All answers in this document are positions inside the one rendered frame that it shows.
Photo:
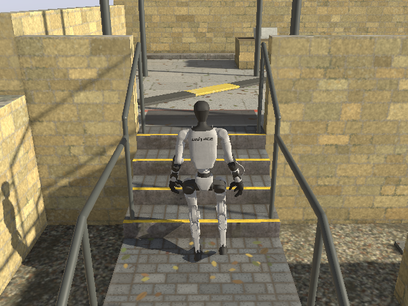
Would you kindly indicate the stairs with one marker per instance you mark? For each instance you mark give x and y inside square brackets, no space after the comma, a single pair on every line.
[161,213]

